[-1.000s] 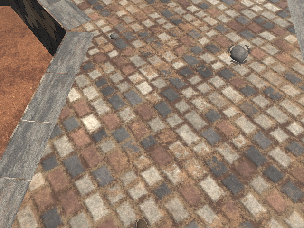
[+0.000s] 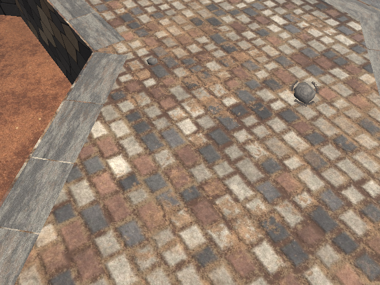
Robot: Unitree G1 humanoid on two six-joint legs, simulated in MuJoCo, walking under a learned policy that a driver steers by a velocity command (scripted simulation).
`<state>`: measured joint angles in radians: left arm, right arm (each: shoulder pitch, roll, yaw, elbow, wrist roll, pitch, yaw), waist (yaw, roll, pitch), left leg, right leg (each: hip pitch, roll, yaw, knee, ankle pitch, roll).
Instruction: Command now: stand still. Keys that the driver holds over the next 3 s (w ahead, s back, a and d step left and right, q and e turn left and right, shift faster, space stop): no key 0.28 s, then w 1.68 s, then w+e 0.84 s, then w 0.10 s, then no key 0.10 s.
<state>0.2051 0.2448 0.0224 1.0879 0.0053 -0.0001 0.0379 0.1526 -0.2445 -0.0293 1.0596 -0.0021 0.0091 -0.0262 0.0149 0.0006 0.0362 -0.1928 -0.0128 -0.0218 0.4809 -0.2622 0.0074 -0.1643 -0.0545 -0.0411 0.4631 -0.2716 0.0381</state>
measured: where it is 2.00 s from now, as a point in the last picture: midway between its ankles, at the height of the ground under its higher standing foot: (210, 203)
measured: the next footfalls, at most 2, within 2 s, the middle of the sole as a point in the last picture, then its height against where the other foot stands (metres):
left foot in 0.96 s outside the picture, level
right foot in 1.50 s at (242, 230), level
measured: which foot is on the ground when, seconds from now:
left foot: down 0.00-0.56, up 0.58-0.94, down 0.96-1.00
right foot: down 0.00-0.98, up 1.00-1.00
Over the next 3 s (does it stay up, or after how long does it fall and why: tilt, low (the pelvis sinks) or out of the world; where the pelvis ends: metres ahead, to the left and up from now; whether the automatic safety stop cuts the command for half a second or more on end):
stays up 1.36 -0.16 0.00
